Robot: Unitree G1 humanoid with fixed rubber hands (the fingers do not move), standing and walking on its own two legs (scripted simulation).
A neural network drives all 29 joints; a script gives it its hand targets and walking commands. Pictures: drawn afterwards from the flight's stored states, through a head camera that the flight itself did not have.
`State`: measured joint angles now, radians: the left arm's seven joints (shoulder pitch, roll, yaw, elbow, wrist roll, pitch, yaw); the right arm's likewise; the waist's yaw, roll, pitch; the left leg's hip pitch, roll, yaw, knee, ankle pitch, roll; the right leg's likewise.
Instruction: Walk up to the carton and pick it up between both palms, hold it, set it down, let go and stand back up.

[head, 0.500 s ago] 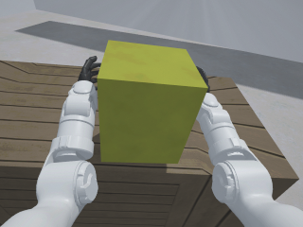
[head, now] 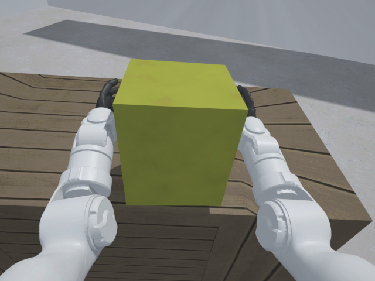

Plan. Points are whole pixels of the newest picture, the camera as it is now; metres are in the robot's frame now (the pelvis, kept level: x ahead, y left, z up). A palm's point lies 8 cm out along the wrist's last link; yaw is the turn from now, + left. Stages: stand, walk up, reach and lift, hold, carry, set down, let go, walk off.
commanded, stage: set down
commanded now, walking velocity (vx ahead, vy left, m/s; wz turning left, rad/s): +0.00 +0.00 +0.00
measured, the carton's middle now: (176, 133) +0.41 -0.02 +0.15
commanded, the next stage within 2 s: none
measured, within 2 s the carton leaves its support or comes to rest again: neither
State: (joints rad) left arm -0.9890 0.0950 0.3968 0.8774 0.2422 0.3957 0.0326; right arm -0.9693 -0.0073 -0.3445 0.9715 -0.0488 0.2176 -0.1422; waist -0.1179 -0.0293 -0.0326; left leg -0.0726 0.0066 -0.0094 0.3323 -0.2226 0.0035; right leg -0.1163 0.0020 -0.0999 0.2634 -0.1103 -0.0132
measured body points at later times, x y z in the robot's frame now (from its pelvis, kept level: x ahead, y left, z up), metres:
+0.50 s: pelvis +0.00 +0.01 +0.00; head -0.01 +0.03 +0.45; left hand +0.45 +0.13 +0.17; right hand +0.41 -0.17 +0.16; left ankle -0.03 +0.11 -0.75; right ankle +0.02 -0.11 -0.75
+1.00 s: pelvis +0.00 +0.01 +0.00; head -0.01 +0.03 +0.45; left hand +0.45 +0.14 +0.16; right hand +0.41 -0.17 +0.15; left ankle -0.03 +0.11 -0.75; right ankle +0.02 -0.11 -0.75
